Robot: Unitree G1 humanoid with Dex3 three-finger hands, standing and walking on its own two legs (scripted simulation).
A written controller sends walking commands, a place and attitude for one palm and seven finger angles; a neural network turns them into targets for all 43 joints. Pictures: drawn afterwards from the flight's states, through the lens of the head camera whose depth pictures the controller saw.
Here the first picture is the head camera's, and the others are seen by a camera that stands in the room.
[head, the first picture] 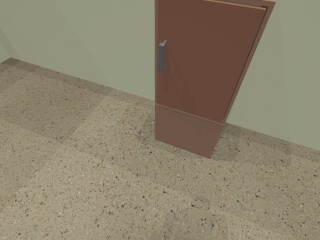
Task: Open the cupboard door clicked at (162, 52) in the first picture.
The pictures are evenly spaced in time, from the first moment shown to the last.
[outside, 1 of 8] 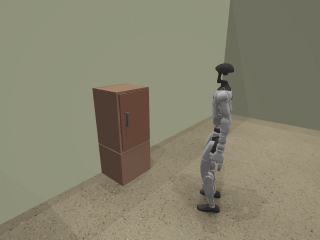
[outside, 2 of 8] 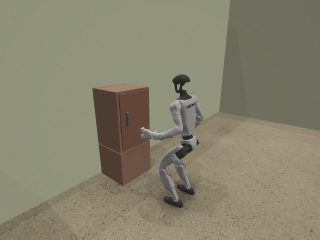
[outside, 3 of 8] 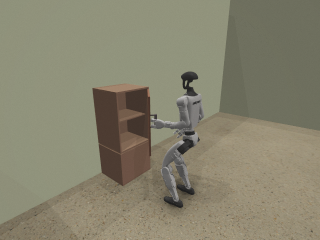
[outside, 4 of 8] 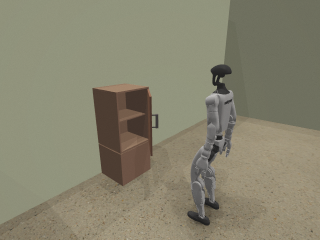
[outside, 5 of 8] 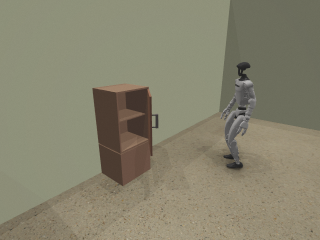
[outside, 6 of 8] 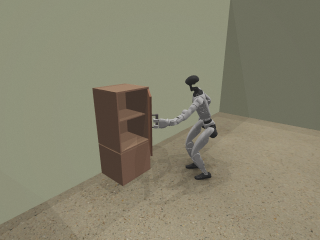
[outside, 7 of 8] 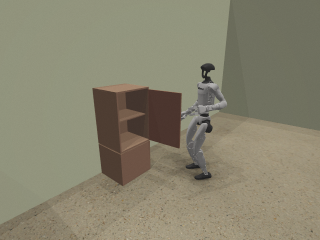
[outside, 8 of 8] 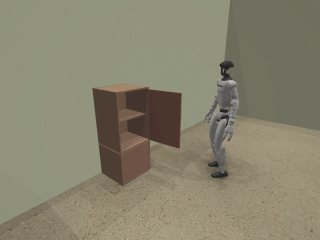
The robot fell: no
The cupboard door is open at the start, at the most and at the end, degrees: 0 97 96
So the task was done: yes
